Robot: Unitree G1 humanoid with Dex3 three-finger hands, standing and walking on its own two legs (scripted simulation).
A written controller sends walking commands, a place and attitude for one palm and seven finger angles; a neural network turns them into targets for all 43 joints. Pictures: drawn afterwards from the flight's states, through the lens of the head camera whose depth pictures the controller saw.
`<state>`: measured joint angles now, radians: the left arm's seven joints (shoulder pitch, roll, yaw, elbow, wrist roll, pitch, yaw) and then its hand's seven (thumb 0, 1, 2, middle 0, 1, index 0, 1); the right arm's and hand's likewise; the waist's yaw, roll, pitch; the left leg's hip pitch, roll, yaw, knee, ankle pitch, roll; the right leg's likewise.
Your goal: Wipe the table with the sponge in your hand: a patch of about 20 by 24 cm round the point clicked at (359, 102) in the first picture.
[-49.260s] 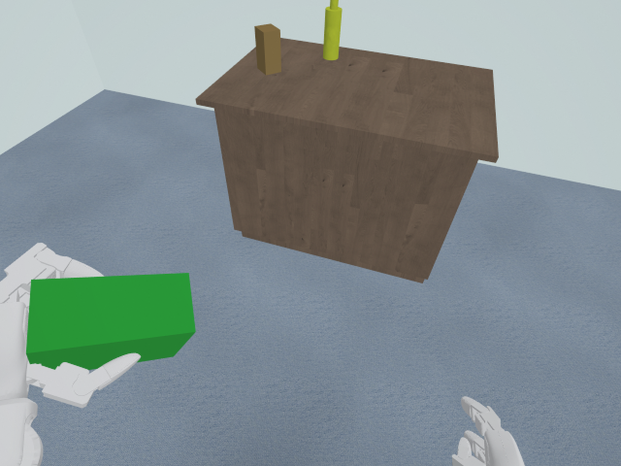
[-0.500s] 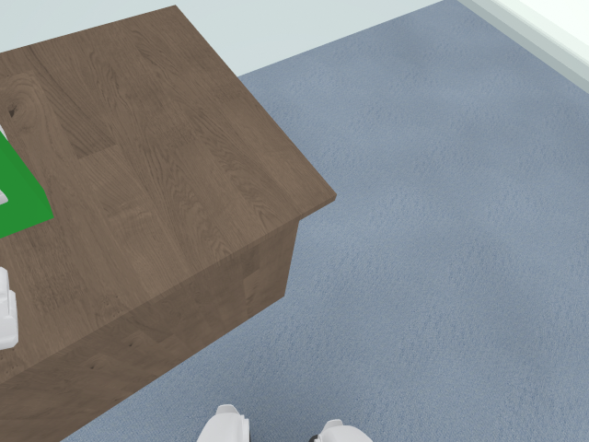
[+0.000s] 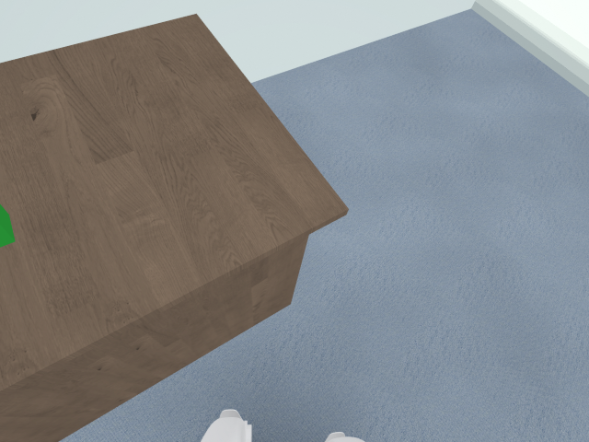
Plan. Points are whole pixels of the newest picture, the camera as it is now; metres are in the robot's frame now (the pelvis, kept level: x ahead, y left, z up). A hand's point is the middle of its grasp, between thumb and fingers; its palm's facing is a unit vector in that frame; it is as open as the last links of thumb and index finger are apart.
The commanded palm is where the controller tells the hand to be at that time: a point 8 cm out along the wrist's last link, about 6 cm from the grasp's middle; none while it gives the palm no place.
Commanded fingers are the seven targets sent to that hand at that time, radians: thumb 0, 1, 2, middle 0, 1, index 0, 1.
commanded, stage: wipe back along the first lane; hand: left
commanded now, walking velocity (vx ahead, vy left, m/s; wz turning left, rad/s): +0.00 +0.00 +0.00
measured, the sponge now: out of the picture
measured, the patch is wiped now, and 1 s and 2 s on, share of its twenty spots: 0.90 0.90 0.90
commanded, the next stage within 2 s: lift the sponge slowly off the table in 1.70 s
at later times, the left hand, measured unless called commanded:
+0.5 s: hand out of the picture +0.39 +0.43 +0.07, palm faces -0.12 +0.00 -0.99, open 10.3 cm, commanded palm +0.37 +0.41 +0.10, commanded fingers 0.00 0.10 1.30 -1.20 -1.60 -1.20 -1.60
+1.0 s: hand out of the picture +0.36 +0.41 +0.06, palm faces -0.09 +0.00 -1.00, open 10.3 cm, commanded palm +0.33 +0.39 +0.10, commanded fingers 0.00 0.10 1.30 -1.20 -1.60 -1.20 -1.60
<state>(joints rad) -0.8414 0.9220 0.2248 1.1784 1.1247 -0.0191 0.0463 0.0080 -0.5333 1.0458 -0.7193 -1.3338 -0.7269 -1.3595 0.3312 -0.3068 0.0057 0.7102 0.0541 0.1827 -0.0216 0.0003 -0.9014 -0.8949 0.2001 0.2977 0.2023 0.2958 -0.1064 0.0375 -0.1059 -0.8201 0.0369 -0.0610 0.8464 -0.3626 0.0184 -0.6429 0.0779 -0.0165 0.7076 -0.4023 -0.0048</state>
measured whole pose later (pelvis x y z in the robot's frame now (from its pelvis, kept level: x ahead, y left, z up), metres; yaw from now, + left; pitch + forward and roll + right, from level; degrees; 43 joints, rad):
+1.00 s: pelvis -0.01 +0.02 +0.01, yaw +1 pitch +13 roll -4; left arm -0.56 0.68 0.09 0.92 1.00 0.09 0.19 0.00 -0.48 1.03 -0.65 -1.39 -0.66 -1.42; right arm 0.26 -0.28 -0.02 0.69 0.07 0.20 0.01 0.00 -0.90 -0.90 0.20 0.30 0.20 0.30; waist -0.03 0.06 -0.12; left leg -0.66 0.00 -0.04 0.76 -0.32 0.05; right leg -0.49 0.04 0.00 0.64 -0.37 0.01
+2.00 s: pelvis +0.00 +0.00 +0.02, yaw +3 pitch +6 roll -2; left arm -0.11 0.53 0.05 0.39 0.93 0.23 0.16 0.00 -0.47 1.02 -0.65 -1.39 -0.66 -1.41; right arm 0.16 -0.29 -0.02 0.67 0.07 0.16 -0.01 0.01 -0.90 -0.90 0.20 0.30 0.20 0.30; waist 0.03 0.09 -0.09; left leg -0.46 -0.01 -0.06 0.67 -0.31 0.02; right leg -0.30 0.03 -0.02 0.57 -0.37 0.00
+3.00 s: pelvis -0.01 -0.02 +0.03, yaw +4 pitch +1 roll -1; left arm -0.15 0.58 0.08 0.33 0.90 0.15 0.05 0.00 -0.51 1.02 -0.72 -1.31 -0.73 -1.34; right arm 0.12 -0.29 -0.01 0.69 0.07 0.12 -0.05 0.01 -0.90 -0.90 0.20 0.30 0.20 0.30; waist 0.06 0.10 -0.03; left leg -0.34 -0.01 -0.07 0.56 -0.24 0.00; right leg -0.19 0.03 -0.03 0.49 -0.33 -0.02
